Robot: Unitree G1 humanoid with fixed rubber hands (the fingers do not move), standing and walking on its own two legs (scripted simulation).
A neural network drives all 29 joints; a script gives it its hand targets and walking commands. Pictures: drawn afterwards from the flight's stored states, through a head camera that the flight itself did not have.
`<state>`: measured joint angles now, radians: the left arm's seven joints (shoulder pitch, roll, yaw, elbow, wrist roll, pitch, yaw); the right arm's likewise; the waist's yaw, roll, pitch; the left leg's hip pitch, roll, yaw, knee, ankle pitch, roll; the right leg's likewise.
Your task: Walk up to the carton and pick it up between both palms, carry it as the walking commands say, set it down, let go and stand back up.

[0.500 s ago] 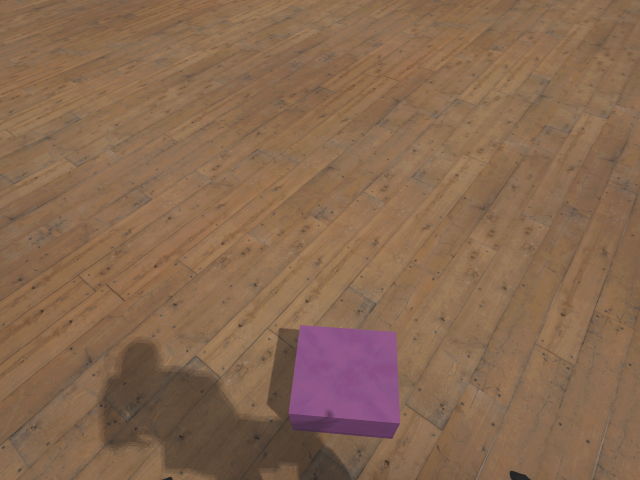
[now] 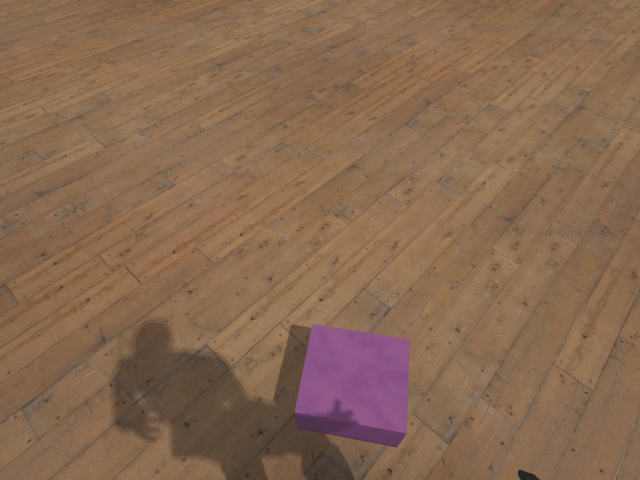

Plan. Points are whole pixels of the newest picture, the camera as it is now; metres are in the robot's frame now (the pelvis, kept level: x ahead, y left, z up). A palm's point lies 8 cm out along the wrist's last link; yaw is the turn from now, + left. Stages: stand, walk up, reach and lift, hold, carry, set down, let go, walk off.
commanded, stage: walk up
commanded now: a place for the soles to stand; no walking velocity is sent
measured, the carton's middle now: (353, 383) +0.46 -0.07 -0.68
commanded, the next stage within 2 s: reach and lift in 0.24 s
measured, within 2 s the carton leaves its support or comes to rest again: neither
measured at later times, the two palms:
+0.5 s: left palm (171, 416) +0.21 +0.23 -0.10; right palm out of the picture +0.12 -0.30 -0.10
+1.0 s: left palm (201, 388) +0.27 +0.21 -0.14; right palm (536, 424) +0.22 -0.29 -0.15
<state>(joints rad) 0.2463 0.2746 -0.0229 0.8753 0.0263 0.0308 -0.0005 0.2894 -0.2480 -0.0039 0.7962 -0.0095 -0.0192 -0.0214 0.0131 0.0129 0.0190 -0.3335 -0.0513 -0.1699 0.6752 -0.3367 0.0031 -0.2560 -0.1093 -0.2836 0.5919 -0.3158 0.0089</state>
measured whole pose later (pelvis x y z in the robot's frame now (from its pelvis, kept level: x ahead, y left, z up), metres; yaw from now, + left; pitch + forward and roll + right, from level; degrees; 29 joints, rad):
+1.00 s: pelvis -0.02 -0.01 -0.06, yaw -8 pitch +23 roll +1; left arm -0.14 0.25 0.17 0.53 -0.05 0.23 -0.05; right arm -0.20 -0.27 -0.13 0.55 0.01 0.25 0.04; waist 0.02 -0.01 -0.08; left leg -0.97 0.00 0.00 1.00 -0.43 -0.02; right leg -1.02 -0.02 0.00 1.01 -0.40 -0.01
